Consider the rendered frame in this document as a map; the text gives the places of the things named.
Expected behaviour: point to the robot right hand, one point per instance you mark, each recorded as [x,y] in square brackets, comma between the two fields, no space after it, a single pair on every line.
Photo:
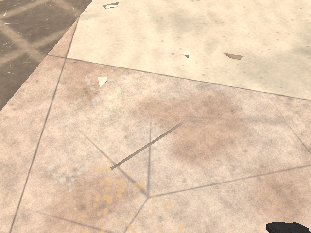
[286,227]

